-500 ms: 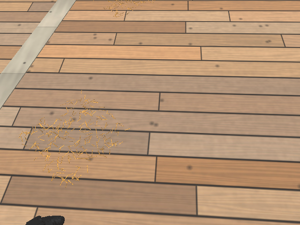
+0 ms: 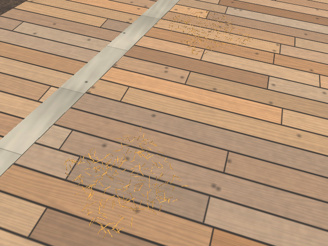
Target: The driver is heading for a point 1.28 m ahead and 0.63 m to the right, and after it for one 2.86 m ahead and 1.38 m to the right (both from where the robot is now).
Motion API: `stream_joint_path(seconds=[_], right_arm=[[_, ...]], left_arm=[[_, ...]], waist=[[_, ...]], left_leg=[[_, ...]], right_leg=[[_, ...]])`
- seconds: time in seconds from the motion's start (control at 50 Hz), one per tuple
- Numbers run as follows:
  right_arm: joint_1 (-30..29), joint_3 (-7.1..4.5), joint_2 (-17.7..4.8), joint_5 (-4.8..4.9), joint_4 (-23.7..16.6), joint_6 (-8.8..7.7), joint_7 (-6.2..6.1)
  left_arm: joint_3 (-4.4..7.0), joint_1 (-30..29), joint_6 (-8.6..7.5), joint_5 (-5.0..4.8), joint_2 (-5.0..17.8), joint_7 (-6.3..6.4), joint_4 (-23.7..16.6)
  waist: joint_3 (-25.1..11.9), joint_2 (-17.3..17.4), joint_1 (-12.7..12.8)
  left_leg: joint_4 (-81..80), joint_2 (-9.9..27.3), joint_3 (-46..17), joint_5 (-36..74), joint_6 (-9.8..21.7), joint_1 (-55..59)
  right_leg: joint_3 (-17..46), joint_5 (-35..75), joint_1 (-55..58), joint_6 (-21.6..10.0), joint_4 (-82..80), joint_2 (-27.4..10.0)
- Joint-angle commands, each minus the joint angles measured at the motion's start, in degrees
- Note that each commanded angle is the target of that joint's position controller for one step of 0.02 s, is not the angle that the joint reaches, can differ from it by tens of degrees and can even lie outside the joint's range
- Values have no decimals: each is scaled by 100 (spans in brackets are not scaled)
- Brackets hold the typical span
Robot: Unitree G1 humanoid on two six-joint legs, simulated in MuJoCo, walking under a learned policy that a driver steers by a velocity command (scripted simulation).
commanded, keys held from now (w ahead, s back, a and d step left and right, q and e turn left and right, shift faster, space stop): w+e+shift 1.00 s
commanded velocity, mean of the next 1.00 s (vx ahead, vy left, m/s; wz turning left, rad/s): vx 0.97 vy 0.00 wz -0.86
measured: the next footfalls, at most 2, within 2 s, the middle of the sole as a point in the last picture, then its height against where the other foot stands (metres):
right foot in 0.30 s outside the picture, level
left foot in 0.72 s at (183, 177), level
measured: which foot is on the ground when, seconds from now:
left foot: down 0.00-0.30, up 0.32-0.70, down 0.72-1.00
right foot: up 0.00-0.28, down 0.30-0.70, up 0.72-1.00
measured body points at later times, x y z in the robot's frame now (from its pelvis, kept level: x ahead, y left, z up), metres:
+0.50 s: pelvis +0.39 -0.06 -0.01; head +0.41 -0.06 +0.44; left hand +0.50 +0.21 -0.14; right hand +0.50 -0.35 -0.07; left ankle +0.51 +0.10 -0.65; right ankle +0.34 -0.05 -0.73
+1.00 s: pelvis +0.81 -0.24 +0.00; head +0.82 -0.26 +0.45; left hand +1.16 -0.28 -0.05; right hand +0.54 -0.39 -0.12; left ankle +0.83 -0.07 -0.74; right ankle +0.80 -0.39 -0.65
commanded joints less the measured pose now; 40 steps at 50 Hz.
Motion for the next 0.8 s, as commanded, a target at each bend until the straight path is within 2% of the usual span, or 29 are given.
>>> stream_joint_path(seconds=[0.02,0.08,0.12,0.16,0.2,0.22,0.24,0.26,0.28,0.3,0.32,0.34,0.36,0.38,0.4,0.42,0.44,0.48,0.52,0.56,0.62,0.66,0.68,0.7,0.72,0.74,0.76,0.78,0.8], right_arm=[[51,-229,-745,48,-134,-240,-60],[309,-248,-644,21,193,-334,-32],[470,-232,-563,23,413,-369,-69],[517,-237,-612,45,585,-367,-124],[524,-263,-849,59,697,-354,-196],[566,-310,-1047,47,744,-312,-259],[424,-373,-1253,4,728,-232,-322],[161,-442,-1447,-49,659,-127,-353],[-135,-486,-1573,-72,535,-49,-328],[-300,-452,-1359,-24,530,-44,-210],[-347,-171,-317,-52,118,-169,-55],[-601,-133,-536,11,-403,-333,-45],[-853,-122,-759,-24,-461,-473,-31],[-796,-113,-834,-5,-403,-528,-22],[-853,-86,-806,-98,-373,-475,-38],[-729,-56,-781,-200,-326,-346,-35],[-675,-33,-747,-243,-306,-202,-24],[-1164,29,-676,-235,-532,-56,22],[-1930,110,-550,-124,-827,-61,97],[-2308,172,-404,-16,-937,-79,138],[-2482,127,-560,51,-1009,-120,102],[-1953,2,-852,49,-864,-151,18],[-1207,-141,-1165,91,-679,-175,-60],[26,-280,-1415,115,-389,-192,-162],[1317,-454,-1809,-28,-153,-212,-300],[996,-508,-2165,-305,-179,-220,-261],[274,-537,-1822,-184,-268,-172,-198],[-255,-416,-1239,-117,-337,-145,-175],[-323,-353,-959,-103,-216,-132,-143]], left_arm=[[118,-524,31,-20,500,-154,-409],[31,-1066,58,-68,288,-176,-526],[-37,-1434,48,-40,230,-219,-668],[-132,-1762,46,-39,137,-264,-824],[-186,-1765,64,-97,110,-232,-908],[-174,-1542,82,-119,198,-192,-885],[-119,-952,101,-137,373,-145,-750],[-9,37,114,-153,621,-86,-495],[167,1210,97,-132,975,-4,-144],[330,1642,71,-132,1193,126,44],[420,903,148,-102,1573,207,-26],[460,650,156,-92,1786,187,-271],[437,710,124,-79,1554,240,-271],[350,647,79,-57,1202,275,-153],[298,438,-7,-43,1073,304,-152],[237,219,-103,-38,987,337,-216],[183,143,-186,-69,903,338,-230],[179,140,-326,-130,984,306,-266],[198,219,-370,-128,994,298,-266],[247,432,-369,-173,1064,261,-198],[309,627,-364,-208,1210,266,-113],[350,484,-366,-189,1365,317,-146],[386,341,-372,-131,1559,310,-176],[399,-66,-403,-93,1647,278,-261],[232,-251,-481,-59,1004,277,-417],[-28,405,-455,-339,80,272,-733],[-61,223,-374,-212,545,314,-728],[7,-201,-289,-90,828,283,-664],[16,-426,-225,-17,852,205,-656]], waist=[[784,938,-88],[1153,685,-90],[1216,653,-93],[1258,554,-92],[963,658,31],[697,848,195],[323,1049,549],[-169,1175,1054],[-638,1058,1567],[-615,401,1698],[-190,-1216,750],[-827,-685,698],[-431,114,667],[235,668,318],[512,895,56],[666,915,-175],[766,874,-307],[978,755,-267],[1133,562,-21],[939,287,279],[573,47,477],[105,0,199],[-417,-37,-220],[-951,-13,-997],[-1650,567,-1446],[-2158,2422,-643],[-1737,2159,-508],[-918,1382,-479],[-437,744,-434]], left_leg=[[-2101,1373,-984,262,200,474],[-2281,1191,-101,1399,132,572],[-2327,1117,358,2300,84,791],[-2314,1041,758,3443,-5,959],[-1820,1036,1043,6566,-115,1130],[-1327,1143,1050,7970,-148,1457],[-549,1263,1018,8942,-162,1666],[653,1385,930,9416,-92,1554],[2262,1401,738,8820,50,935],[4467,739,756,5357,90,-214],[6675,-489,320,-470,-169,-3006],[7137,-523,-1087,-400,-149,-4124],[6623,-147,-1362,-56,-74,-4292],[5913,113,-1327,209,-64,-4046],[5466,301,-1315,181,-123,-3697],[5165,415,-1311,151,-229,-3373],[4828,534,-1252,86,-336,-3163],[3813,655,-943,337,-504,-2886],[2560,587,-727,1356,-585,-2517],[1492,338,-581,2345,-512,-2067],[679,55,-619,2707,-331,-1723],[279,-233,-713,2219,-237,-842],[371,-321,-777,1659,-183,-12],[389,-125,-806,1309,-126,1307],[459,939,-1830,-572,20,2698],[-744,2633,-5004,-2235,458,3585],[-1314,2494,-5788,-3155,605,2912],[-1252,2191,-4638,-2765,554,2088],[-1195,1963,-3712,-1622,511,1436]], right_leg=[[137,769,-1615,115,394,-255],[-121,1256,-1922,-20,-107,-190],[-534,1398,-1872,-193,-648,-231],[-1009,1394,-1475,-411,-1435,-178],[-1573,1282,-418,-692,-2061,251],[-1685,1099,-34,-806,-2159,444],[-1689,770,523,-910,-2177,613],[-1576,305,1480,-1044,-2097,770],[-1183,-273,2797,-1243,-2355,852],[-514,-354,3871,-1467,-3119,687],[1996,-742,4715,-2089,-3439,-416],[4191,-1421,5188,-2704,-4648,-1055],[4407,-1839,4749,-2428,-5329,-1238],[4033,-1620,3812,-2165,-5554,-1128],[3510,-1189,3046,-1980,-5562,-876],[3039,-790,2444,-1896,-5563,-605],[2696,-606,1927,-1851,-5638,-402],[2135,-182,1140,-1793,-5902,-49],[1789,537,784,-1587,-5982,257],[1659,1615,1068,-1311,-5842,365],[1818,2985,2091,-1075,-5445,133],[1891,4307,2607,-806,-4597,122],[1909,4812,2712,-671,-3639,108],[1807,4542,2204,-566,-2276,269],[1429,2551,1268,-531,-346,572],[800,-1643,-476,-380,1242,1129],[540,-964,-1068,-491,1589,639],[368,-375,-1142,-472,1383,284],[266,-153,-1028,-425,1165,78]])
